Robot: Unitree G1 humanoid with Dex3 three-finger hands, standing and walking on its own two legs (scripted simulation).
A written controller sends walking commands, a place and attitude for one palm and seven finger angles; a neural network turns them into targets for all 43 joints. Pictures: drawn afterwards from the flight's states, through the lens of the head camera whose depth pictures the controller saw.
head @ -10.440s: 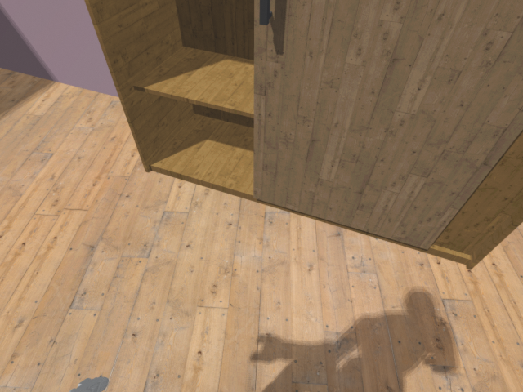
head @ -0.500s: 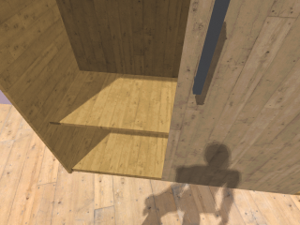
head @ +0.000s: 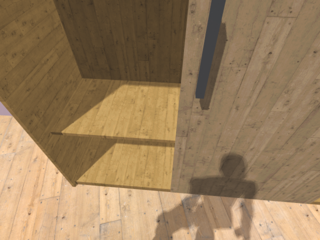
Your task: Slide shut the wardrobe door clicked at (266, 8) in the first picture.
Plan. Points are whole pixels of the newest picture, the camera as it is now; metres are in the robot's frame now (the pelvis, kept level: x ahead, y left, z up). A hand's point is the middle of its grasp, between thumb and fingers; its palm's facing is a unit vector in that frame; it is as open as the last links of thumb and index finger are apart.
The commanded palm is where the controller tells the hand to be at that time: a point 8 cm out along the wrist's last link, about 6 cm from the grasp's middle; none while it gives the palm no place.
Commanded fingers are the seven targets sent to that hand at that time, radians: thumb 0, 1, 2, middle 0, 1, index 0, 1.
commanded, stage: look again from close up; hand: right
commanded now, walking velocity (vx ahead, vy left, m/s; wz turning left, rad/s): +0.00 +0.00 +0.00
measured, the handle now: (206, 51) +0.48 -0.08 +0.24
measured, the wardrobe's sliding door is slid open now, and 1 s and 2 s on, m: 0.62 0.62 0.62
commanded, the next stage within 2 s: raise the hand with hooked fingers in 0.08 s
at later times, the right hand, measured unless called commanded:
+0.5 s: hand (235, 206) +0.20 -0.15 +0.04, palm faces +0.02 +1.00 -0.05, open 8.0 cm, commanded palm +0.12 -0.23 +0.00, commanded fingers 0.00 -0.50 -0.73 0.23 0.56 0.23 0.56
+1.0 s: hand (270, 199) +0.20 -0.20 +0.10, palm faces +0.06 +0.99 -0.09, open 11.0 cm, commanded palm +0.15 -0.25 +0.10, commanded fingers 0.00 0.08 -0.48 0.27 0.93 0.27 0.93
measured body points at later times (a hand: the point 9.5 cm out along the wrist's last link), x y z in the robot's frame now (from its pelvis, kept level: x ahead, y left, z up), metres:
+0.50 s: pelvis -0.02 +0.03 -0.04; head -0.02 +0.03 +0.42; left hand +0.18 +0.28 -0.09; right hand +0.19 -0.20 +0.04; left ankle -0.03 +0.15 -0.74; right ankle +0.02 -0.10 -0.74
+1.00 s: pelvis -0.02 +0.04 -0.02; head -0.03 +0.06 +0.43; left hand +0.13 +0.27 -0.11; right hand +0.19 -0.25 +0.10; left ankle -0.03 +0.15 -0.74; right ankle +0.02 -0.10 -0.74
